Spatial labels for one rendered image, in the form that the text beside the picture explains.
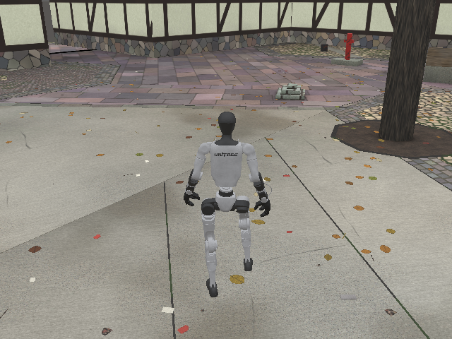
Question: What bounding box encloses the robot right hand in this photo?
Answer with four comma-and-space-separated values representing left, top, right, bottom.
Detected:
254, 199, 270, 217

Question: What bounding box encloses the right robot upper arm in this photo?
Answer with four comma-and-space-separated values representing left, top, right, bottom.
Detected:
241, 143, 260, 183

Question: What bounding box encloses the robot right forearm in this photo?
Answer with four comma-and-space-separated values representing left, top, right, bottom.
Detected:
254, 172, 269, 203

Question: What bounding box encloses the robot right shin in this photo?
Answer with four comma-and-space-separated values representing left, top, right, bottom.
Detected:
241, 218, 251, 263

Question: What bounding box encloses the robot torso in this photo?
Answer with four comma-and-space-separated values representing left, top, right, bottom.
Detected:
210, 139, 243, 212

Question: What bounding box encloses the left robot upper arm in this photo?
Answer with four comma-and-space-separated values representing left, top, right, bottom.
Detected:
191, 142, 212, 180

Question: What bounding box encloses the robot left hand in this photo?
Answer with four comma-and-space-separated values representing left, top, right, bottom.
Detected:
184, 192, 200, 206

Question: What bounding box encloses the robot left forearm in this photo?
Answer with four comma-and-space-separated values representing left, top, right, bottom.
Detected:
185, 169, 198, 195

